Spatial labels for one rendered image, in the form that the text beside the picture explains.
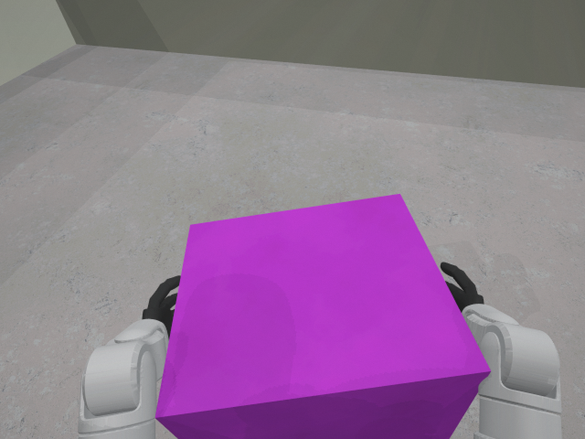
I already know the right robot forearm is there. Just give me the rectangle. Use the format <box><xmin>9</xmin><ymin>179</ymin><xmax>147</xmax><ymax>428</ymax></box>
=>
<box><xmin>462</xmin><ymin>304</ymin><xmax>562</xmax><ymax>439</ymax></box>

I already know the carton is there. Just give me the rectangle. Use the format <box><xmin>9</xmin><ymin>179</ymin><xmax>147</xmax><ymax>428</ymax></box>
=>
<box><xmin>155</xmin><ymin>194</ymin><xmax>491</xmax><ymax>439</ymax></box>

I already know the left robot hand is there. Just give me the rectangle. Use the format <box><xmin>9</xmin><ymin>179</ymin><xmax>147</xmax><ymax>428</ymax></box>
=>
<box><xmin>142</xmin><ymin>275</ymin><xmax>181</xmax><ymax>338</ymax></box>

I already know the right robot hand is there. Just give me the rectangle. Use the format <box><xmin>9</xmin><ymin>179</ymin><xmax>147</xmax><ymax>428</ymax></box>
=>
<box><xmin>441</xmin><ymin>262</ymin><xmax>484</xmax><ymax>312</ymax></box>

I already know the left robot forearm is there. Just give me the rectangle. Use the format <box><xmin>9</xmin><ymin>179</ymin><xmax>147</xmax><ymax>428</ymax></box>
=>
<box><xmin>78</xmin><ymin>319</ymin><xmax>169</xmax><ymax>439</ymax></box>

